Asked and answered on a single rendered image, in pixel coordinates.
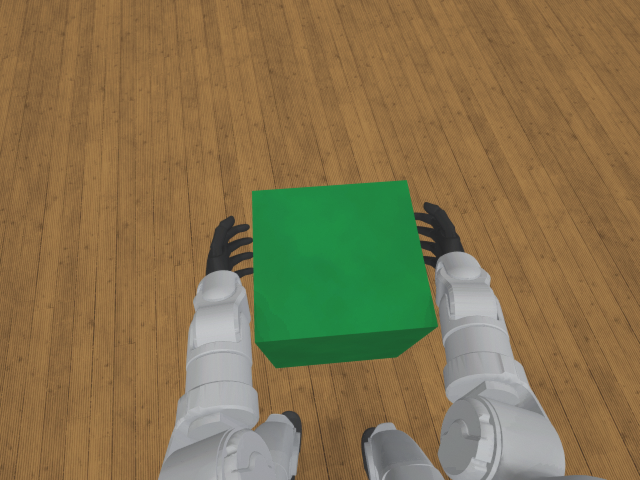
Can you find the robot right thigh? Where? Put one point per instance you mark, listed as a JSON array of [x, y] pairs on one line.
[[394, 455]]

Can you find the robot left thigh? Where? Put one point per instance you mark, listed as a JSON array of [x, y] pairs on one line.
[[283, 443]]

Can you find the robot thigh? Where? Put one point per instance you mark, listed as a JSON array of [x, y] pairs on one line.
[[394, 455], [283, 443]]

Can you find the carton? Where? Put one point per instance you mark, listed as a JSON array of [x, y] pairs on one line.
[[339, 274]]

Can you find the robot right upper arm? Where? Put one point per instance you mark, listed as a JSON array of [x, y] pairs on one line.
[[485, 439]]

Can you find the right robot hand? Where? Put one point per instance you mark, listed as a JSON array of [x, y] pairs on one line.
[[443, 233]]

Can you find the robot left upper arm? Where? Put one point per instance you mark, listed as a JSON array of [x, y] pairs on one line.
[[235, 454]]

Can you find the robot right forearm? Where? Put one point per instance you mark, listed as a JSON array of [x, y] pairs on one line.
[[475, 337]]

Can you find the left robot hand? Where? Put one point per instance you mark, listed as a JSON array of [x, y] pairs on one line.
[[220, 249]]

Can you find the robot left forearm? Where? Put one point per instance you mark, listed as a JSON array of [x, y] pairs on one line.
[[219, 394]]

